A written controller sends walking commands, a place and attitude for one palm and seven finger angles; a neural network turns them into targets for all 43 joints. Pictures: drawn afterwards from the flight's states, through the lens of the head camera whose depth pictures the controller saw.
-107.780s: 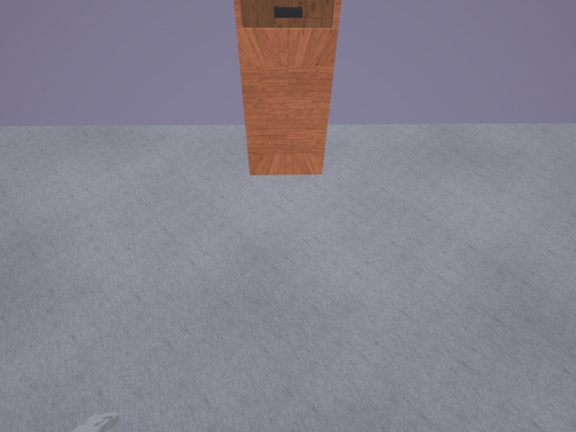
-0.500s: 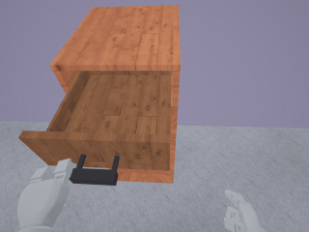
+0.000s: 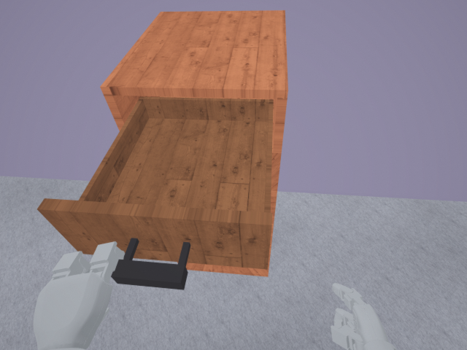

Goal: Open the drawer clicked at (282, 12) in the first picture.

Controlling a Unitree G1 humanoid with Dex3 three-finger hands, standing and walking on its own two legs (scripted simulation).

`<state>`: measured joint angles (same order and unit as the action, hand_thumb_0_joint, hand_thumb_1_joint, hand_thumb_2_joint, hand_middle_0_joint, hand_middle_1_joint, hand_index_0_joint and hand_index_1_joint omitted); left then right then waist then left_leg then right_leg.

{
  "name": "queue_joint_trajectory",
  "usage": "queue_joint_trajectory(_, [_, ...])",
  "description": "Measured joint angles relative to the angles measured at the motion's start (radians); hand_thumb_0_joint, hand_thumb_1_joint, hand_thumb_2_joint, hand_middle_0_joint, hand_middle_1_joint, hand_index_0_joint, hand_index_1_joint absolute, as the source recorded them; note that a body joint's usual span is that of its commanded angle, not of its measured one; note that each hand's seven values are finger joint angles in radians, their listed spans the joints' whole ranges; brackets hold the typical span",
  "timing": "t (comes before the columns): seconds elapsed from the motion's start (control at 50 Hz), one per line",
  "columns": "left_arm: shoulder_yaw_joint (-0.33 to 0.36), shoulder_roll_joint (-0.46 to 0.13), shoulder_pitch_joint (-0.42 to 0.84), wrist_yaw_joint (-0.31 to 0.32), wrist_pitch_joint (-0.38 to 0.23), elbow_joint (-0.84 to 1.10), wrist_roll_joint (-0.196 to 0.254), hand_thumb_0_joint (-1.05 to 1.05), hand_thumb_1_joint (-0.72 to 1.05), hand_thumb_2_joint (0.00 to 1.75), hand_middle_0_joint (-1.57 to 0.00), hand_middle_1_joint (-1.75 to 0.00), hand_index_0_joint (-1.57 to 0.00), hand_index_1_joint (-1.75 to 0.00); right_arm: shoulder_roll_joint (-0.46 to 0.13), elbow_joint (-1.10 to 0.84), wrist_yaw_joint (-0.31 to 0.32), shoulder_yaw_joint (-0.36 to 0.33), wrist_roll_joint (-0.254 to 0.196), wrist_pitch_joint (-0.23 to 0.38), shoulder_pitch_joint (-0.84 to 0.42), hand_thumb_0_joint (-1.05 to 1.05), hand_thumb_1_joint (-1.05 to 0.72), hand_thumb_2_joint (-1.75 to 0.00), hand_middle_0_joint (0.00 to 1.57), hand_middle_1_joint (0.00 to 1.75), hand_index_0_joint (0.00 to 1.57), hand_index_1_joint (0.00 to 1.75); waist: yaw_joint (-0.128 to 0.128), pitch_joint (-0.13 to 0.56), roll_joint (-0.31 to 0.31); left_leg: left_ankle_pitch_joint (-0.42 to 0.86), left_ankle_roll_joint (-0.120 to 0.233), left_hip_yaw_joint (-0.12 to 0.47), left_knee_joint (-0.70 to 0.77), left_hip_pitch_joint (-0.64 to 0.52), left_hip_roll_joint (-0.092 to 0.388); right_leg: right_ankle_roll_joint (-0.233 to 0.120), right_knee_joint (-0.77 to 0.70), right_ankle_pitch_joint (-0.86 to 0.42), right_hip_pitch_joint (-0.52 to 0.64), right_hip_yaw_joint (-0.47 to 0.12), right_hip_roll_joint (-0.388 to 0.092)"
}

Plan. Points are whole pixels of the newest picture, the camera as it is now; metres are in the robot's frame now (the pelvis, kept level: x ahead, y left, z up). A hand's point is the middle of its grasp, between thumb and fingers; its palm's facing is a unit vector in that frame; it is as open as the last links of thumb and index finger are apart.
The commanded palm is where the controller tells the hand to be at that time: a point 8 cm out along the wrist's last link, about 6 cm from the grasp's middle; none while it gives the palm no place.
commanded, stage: pull the drawer open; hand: left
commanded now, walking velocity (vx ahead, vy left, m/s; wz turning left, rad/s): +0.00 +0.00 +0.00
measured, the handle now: (155, 260) +0.23 +0.16 +0.08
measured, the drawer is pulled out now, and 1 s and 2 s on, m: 0.29 0.29 0.29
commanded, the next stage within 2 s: open the thumb to release the handle in 0.06 s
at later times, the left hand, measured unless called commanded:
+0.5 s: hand (95, 304) +0.16 +0.23 +0.05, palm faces +0.00 -0.10 -0.99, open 8.6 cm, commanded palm +0.13 +0.24 +0.11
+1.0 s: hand (99, 300) +0.17 +0.23 +0.06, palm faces +0.04 -0.08 -1.00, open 13.7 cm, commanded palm +0.14 +0.22 +0.11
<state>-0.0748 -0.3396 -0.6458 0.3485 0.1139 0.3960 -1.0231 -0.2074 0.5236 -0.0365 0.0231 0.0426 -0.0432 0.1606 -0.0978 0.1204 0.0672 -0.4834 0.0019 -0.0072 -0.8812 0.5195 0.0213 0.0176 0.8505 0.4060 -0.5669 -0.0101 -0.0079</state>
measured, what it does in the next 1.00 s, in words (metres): stands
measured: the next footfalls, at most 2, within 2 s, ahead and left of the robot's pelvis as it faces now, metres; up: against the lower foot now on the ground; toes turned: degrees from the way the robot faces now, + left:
none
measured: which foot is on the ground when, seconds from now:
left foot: down 0.00-1.00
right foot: down 0.00-1.00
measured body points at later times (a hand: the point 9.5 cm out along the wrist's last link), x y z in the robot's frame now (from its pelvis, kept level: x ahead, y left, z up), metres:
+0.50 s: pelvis +0.00 -0.01 +0.01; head +0.02 -0.03 +0.46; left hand +0.16 +0.24 +0.11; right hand +0.21 -0.23 -0.08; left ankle -0.02 +0.12 -0.70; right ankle +0.01 -0.14 -0.70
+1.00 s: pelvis +0.00 -0.01 +0.01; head +0.02 -0.03 +0.46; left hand +0.16 +0.23 +0.11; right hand +0.22 -0.21 -0.08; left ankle -0.02 +0.12 -0.70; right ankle +0.01 -0.14 -0.70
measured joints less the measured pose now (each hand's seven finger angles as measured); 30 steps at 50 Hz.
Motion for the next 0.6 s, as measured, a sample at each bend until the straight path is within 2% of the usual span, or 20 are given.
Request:
queue_joint_trajectory(0.16, [-0.005,-0.008,0.044,-0.037,0.009,-0.029,0.004,0.00,0.88,0.89,-0.42,-1.35,-0.32,-1.30,0.004,0.013,0.013,0.013,-0.007,0.001,-0.003,0.02,-0.90,-0.90,0.20,0.30,0.20,0.30,0.001,-0.021,-0.001,0.022,-0.001,0.001,0.037,-0.042,-0.002,0.000,-0.035,-0.020,0.043,0.002,-0.002])
queue_joint_trajectory(0.2, [0.029,-0.052,0.064,-0.036,-0.040,-0.068,-0.014,0.00,0.88,0.89,-0.42,-1.35,-0.33,-1.31,0.004,0.025,0.034,0.019,-0.005,-0.004,-0.010,0.02,-0.90,-0.90,0.20,0.30,0.20,0.30,-0.005,-0.032,-0.010,0.028,-0.004,-0.001,0.049,-0.055,0.000,-0.002,-0.042,-0.024,0.052,-0.001,0.000])
queue_joint_trajectory(0.24, [0.065,-0.106,0.091,-0.038,-0.062,-0.112,-0.029,0.00,0.86,0.88,-0.42,-1.35,-0.34,-1.31,0.004,0.036,0.046,0.021,0.000,-0.010,-0.020,0.02,-0.90,-0.90,0.20,0.30,0.20,0.30,-0.007,-0.047,-0.019,0.035,-0.007,0.000,0.060,-0.064,0.001,-0.005,-0.049,-0.028,0.059,0.001,0.001])
queue_joint_trajectory(0.26, [0.081,-0.121,0.102,-0.043,-0.066,-0.129,-0.022,0.00,0.84,0.88,-0.41,-1.35,-0.35,-1.31,0.003,0.041,0.049,0.018,-0.002,-0.010,-0.025,0.02,-0.90,-0.90,0.20,0.30,0.20,0.30,-0.005,-0.055,-0.018,0.038,-0.009,0.004,0.065,-0.068,0.002,-0.007,-0.055,-0.032,0.065,0.004,0.002])
queue_joint_trajectory(0.3, [0.107,-0.124,0.111,-0.055,-0.068,-0.141,0.019,0.00,0.79,0.85,-0.41,-1.34,-0.36,-1.32,-0.001,0.048,0.055,0.006,-0.008,-0.004,-0.031,0.02,-0.90,-0.90,0.20,0.30,0.20,0.30,0.002,-0.066,-0.012,0.045,-0.011,0.010,0.077,-0.077,0.004,-0.008,-0.074,-0.040,0.080,0.011,0.004])
queue_joint_trajectory(0.34, [0.119,-0.106,0.102,-0.065,-0.073,-0.127,0.062,0.00,0.71,0.82,-0.40,-1.33,-0.37,-1.32,-0.008,0.052,0.062,-0.006,-0.011,0.006,-0.031,0.02,-0.90,-0.90,0.20,0.30,0.20,0.30,0.010,-0.065,-0.004,0.052,-0.010,0.014,0.091,-0.083,0.004,-0.007,-0.093,-0.048,0.089,0.015,0.004])
queue_joint_trajectory(0.38, [0.114,-0.084,0.083,-0.068,-0.085,-0.105,0.079,0.00,0.62,0.78,-0.40,-1.32,-0.38,-1.31,-0.016,0.054,0.065,-0.016,-0.010,0.015,-0.027,0.02,-0.90,-0.90,0.20,0.30,0.20,0.30,0.015,-0.056,-0.001,0.057,-0.009,0.014,0.104,-0.084,0.002,-0.006,-0.105,-0.052,0.091,0.015,0.002])
queue_joint_trajectory(0.48, [0.078,-0.072,0.049,-0.047,-0.134,-0.094,0.029,0.00,0.33,0.65,-0.37,-1.29,-0.37,-1.29,-0.033,0.056,0.057,-0.028,0.000,0.011,-0.030,0.02,-0.90,-0.90,0.20,0.30,0.20,0.30,0.011,-0.050,-0.012,0.062,-0.011,0.004,0.119,-0.079,0.002,-0.007,-0.108,-0.054,0.076,0.005,0.002])
queue_joint_trajectory(0.54, [0.097,-0.082,0.048,-0.016,-0.151,-0.101,0.007,0.00,0.14,0.57,-0.36,-1.27,-0.35,-1.27,-0.033,0.057,0.053,-0.036,0.004,0.006,-0.033,0.02,-0.90,-0.90,0.20,0.30,0.20,0.30,0.001,-0.053,-0.019,0.062,-0.015,0.000,0.118,-0.072,0.006,-0.011,-0.102,-0.053,0.064,0.001,0.006])
queue_joint_trajectory(0.6, [0.125,-0.095,0.032,0.010,-0.150,-0.103,0.010,0.00,-0.06,0.49,-0.35,-1.25,-0.34,-1.25,-0.026,0.064,0.049,-0.040,0.002,0.001,-0.039,0.02,-0.90,-0.90,0.20,0.30,0.20,0.30,-0.001,-0.049,-0.020,0.060,-0.018,-0.001,0.118,-0.069,0.009,-0.014,-0.101,-0.052,0.060,0.001,0.010])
